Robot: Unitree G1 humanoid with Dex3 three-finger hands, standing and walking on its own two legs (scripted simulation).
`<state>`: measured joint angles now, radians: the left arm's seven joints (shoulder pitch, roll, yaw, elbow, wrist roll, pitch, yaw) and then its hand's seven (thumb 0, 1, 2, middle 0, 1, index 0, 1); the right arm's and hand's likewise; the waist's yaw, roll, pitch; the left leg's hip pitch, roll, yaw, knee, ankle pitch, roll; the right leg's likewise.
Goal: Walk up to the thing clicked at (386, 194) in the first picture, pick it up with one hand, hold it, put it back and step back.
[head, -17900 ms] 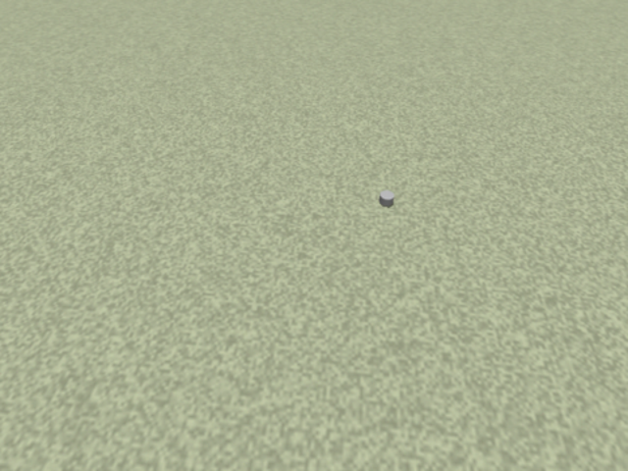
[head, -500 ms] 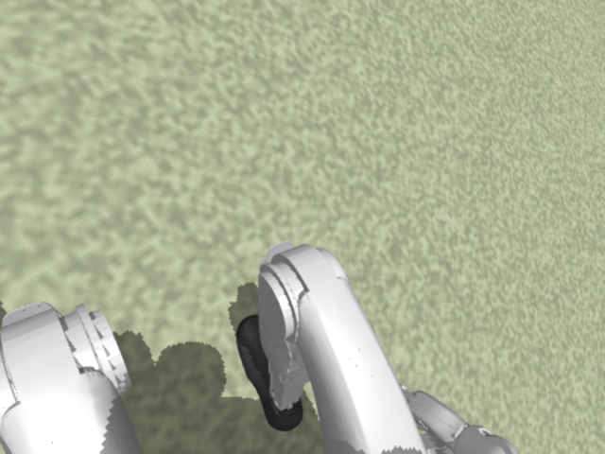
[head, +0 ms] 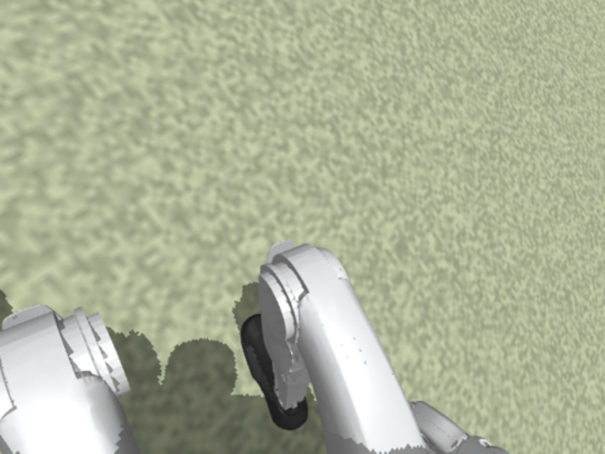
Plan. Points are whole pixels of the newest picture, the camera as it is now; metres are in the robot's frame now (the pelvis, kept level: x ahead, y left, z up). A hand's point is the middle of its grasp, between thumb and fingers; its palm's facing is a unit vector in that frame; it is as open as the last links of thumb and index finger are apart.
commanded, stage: settle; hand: left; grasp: from above
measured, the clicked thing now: out of the picture +0.42 +0.32 -0.28
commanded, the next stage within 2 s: lift in 0.70 s
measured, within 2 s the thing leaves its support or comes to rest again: leaves its support in 0.02 s
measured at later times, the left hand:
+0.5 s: hand out of the picture +0.39 +0.33 -0.16, palm faces -0.42 -0.15 -0.90, open 8.9 cm
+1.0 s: hand out of the picture +0.39 +0.32 -0.11, palm faces -0.42 -0.16 -0.89, open 8.9 cm
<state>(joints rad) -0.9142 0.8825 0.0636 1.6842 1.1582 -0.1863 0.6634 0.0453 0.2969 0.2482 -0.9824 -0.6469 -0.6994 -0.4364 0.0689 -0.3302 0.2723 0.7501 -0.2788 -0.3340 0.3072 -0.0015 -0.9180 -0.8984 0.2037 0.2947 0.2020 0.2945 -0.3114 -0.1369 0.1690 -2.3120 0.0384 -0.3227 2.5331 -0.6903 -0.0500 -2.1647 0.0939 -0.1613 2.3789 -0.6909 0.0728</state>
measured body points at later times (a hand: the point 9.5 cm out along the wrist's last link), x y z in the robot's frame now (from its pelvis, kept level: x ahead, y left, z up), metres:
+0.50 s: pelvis +0.00 +0.00 +0.01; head +0.21 +0.08 +0.40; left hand +0.41 +0.33 -0.11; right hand +0.12 -0.26 -0.09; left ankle +0.07 +0.14 -0.27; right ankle +0.11 -0.12 -0.27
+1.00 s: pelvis +0.00 -0.01 +0.04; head +0.20 +0.06 +0.43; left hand +0.41 +0.33 -0.06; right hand +0.10 -0.28 -0.08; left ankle +0.07 +0.14 -0.27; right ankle +0.11 -0.12 -0.27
